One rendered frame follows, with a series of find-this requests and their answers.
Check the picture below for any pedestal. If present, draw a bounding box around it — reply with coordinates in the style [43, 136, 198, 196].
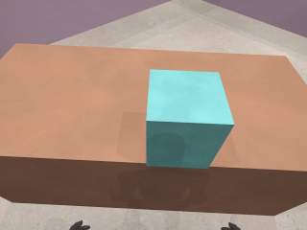
[0, 43, 307, 217]

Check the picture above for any left robot hand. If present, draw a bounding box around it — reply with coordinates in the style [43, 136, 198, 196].
[69, 220, 90, 230]

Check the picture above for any carton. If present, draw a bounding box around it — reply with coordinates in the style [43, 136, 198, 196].
[146, 69, 235, 169]

